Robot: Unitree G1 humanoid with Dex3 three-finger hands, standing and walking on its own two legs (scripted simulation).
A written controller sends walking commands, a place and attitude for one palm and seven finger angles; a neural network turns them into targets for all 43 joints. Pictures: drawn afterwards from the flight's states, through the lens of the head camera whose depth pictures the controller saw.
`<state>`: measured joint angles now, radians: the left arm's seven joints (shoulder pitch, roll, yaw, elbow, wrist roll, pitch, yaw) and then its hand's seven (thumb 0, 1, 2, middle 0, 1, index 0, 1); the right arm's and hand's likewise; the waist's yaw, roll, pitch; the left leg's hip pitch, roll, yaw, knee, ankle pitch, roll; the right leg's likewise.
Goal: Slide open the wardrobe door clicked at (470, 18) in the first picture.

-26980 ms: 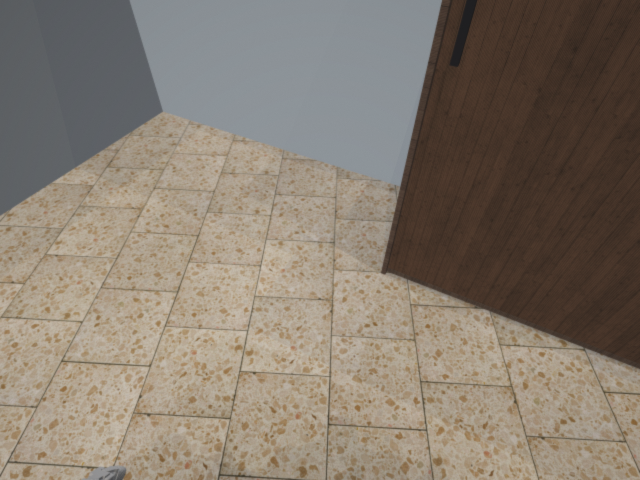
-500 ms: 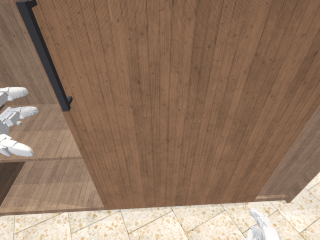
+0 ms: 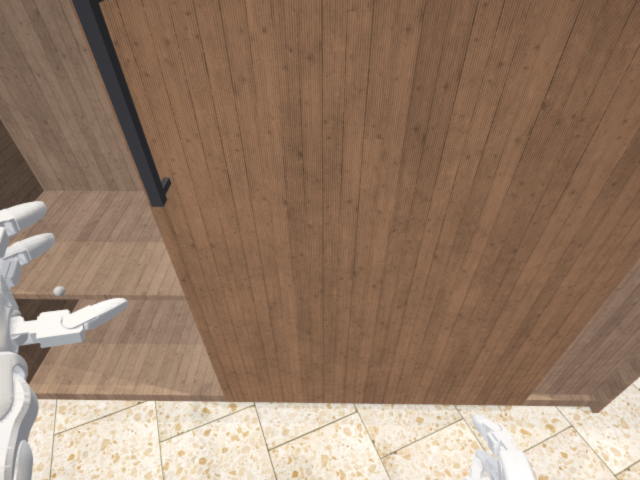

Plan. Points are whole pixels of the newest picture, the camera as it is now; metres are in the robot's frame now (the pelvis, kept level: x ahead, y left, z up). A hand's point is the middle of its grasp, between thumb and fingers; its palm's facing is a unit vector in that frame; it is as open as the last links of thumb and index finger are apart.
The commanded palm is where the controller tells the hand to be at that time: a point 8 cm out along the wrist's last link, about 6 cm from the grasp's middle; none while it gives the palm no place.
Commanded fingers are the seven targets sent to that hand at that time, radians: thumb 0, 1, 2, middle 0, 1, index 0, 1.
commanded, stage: draw the hand back to the body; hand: left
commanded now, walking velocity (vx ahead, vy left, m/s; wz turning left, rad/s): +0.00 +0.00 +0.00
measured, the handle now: (133, 110) +0.48 +0.33 +0.25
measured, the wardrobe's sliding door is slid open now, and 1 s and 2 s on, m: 0.66 0.66 0.66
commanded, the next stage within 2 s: step back with the hand held close in 0.76 s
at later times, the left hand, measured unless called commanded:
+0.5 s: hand (114, 324) +0.20 +0.24 +0.16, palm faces +0.44 -0.82 -0.36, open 7.9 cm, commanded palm +0.17 +0.28 +0.17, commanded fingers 0.00 0.90 0.90 -0.20 -0.30 -0.20 -0.30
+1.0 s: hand (117, 320) +0.20 +0.24 +0.16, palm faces +0.46 -0.79 -0.42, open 7.4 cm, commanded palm +0.16 +0.27 +0.17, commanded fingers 0.00 0.90 0.90 -0.20 -0.30 -0.20 -0.30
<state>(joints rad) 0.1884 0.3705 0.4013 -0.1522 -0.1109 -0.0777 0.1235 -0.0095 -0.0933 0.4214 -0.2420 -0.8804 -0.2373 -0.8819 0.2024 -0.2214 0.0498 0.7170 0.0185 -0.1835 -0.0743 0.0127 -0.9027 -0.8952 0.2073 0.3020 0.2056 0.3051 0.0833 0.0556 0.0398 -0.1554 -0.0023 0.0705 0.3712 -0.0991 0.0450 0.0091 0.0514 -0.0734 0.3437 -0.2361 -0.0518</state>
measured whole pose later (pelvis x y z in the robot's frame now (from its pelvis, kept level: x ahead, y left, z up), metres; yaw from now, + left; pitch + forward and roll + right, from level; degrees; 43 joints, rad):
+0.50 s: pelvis +0.02 -0.01 +0.00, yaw -1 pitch -7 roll +0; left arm 0.50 0.34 0.31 -0.39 -0.09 -0.09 0.11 0.01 0.77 0.84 -0.22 -0.37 -0.21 -0.37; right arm 0.18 -0.24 0.00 0.68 0.01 -0.14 -0.07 0.01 -0.91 -0.90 0.20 0.30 0.20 0.30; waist 0.07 0.06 0.01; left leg -0.14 0.01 0.08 0.39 -0.14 0.02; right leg 0.03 0.06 -0.06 0.34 -0.27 -0.07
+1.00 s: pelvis +0.01 -0.03 +0.00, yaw +0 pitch -4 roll -1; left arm 0.47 0.38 0.36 -0.37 -0.08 -0.11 0.11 0.01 0.89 0.90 -0.22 -0.30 -0.21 -0.30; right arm 0.18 -0.24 0.01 0.66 0.01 -0.08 -0.08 0.01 -0.91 -0.90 0.20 0.30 0.20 0.30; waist 0.05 0.07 0.00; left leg -0.23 0.04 0.05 0.46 -0.15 0.01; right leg -0.05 0.09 -0.08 0.38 -0.27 -0.08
